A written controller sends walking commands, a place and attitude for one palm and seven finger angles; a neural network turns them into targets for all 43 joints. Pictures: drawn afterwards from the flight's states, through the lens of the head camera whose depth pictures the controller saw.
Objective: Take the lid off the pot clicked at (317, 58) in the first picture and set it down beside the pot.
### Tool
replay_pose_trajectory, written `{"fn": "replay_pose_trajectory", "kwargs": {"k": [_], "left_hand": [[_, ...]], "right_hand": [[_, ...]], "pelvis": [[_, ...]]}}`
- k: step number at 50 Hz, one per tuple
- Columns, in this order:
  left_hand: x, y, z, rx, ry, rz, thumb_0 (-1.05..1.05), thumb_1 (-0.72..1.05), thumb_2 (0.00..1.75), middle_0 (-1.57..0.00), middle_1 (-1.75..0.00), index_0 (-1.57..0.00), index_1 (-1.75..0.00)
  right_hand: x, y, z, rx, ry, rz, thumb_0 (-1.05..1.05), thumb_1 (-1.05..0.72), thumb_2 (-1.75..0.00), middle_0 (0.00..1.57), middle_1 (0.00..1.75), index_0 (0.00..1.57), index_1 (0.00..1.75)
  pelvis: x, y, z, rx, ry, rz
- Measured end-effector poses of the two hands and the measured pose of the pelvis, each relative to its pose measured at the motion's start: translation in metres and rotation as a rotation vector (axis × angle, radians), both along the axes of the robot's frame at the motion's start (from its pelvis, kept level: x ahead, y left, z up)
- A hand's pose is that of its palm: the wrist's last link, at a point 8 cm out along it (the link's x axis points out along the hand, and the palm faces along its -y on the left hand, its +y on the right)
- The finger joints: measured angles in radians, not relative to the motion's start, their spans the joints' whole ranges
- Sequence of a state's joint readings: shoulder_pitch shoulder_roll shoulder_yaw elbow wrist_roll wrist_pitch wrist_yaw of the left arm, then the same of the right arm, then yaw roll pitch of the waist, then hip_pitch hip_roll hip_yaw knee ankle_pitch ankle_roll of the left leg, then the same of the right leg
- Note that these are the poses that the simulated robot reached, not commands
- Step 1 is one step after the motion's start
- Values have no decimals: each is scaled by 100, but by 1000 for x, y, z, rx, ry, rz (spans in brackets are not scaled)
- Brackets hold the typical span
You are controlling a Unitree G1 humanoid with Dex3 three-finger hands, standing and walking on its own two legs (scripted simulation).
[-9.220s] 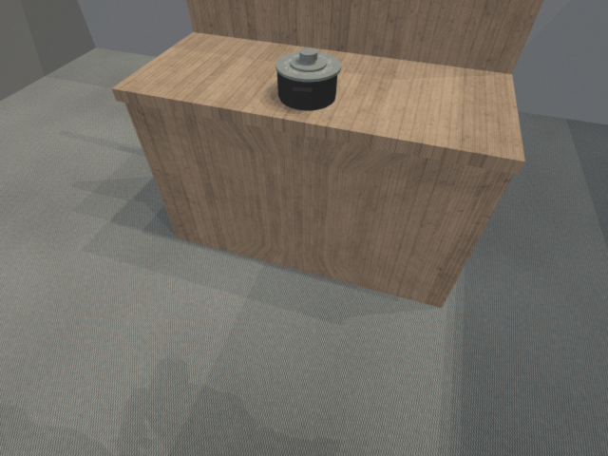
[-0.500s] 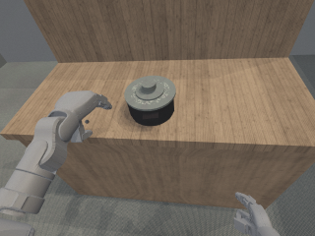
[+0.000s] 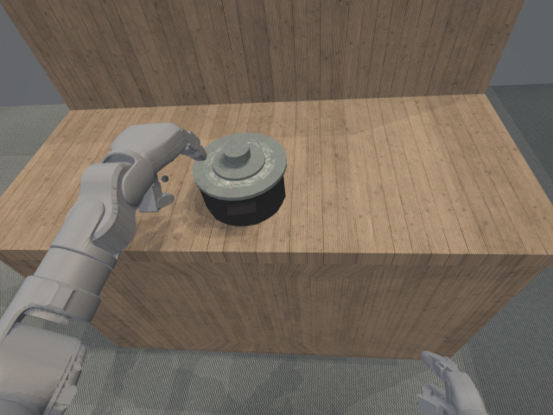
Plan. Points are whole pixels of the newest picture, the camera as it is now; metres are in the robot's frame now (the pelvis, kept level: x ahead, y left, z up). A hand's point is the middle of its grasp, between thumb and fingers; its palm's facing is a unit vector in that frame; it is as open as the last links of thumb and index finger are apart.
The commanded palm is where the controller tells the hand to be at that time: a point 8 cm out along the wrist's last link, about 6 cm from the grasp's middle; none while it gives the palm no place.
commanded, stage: move the open hand above the knob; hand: left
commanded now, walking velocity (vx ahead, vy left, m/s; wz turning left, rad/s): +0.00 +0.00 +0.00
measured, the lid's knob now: (237, 152) +0.54 +0.10 +0.07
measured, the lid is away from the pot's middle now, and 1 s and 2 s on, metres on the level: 0.00 0.00 0.00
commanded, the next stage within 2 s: lower the open fingers around the knob in 1.80 s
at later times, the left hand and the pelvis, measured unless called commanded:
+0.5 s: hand (211, 157) +0.45 +0.12 +0.14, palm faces -0.27 -0.01 -0.96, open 10.2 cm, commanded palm +0.47 +0.12 +0.21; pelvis +0.00 +0.01 +0.00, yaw +0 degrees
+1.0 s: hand (233, 131) +0.51 +0.09 +0.14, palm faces -0.29 -0.05 -0.95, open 10.2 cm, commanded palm +0.50 +0.10 +0.21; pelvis +0.02 +0.00 +0.00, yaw -3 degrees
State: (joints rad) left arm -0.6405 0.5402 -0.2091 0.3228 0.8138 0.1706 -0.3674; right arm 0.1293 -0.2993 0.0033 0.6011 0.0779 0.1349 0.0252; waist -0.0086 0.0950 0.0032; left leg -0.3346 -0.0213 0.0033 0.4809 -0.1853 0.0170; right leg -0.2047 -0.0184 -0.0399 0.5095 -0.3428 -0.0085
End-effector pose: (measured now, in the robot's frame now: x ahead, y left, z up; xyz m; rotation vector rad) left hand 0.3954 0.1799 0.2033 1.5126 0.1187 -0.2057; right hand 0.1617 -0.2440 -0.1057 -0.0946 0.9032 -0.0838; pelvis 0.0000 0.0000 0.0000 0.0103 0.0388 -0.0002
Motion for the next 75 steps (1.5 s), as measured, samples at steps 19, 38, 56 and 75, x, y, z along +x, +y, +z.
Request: {"fn": "replay_pose_trajectory", "kwargs": {"k": [19,38,56,75], "left_hand": [[41,-33,-7,20,50,49,0,-32,146,-83,-9,-83,-9],[96,-91,0,16,91,23,0,-32,146,-83,-9,-83,-9],[103,-80,-3,5,91,22,0,-32,146,-83,-9,-83,-9],[92,-82,5,8,71,17,0,-32,146,-84,-9,-84,-9]], "right_hand": [[-16,11,-13,49,70,-29,1,-90,-90,20,30,20,30],[-104,-12,-29,-21,270,-182,1,-90,-90,20,30,20,30],[-96,-18,-23,-33,238,-208,1,-90,-90,20,30,20,30],[-57,-3,-18,-18,155,-138,1,-90,-90,20,30,20,30]], "pelvis": [[4,5,-2,2,40,-3],[8,5,-2,2,94,-26],[19,3,-1,1,99,-38],[10,8,-3,-1,100,-19]]}}
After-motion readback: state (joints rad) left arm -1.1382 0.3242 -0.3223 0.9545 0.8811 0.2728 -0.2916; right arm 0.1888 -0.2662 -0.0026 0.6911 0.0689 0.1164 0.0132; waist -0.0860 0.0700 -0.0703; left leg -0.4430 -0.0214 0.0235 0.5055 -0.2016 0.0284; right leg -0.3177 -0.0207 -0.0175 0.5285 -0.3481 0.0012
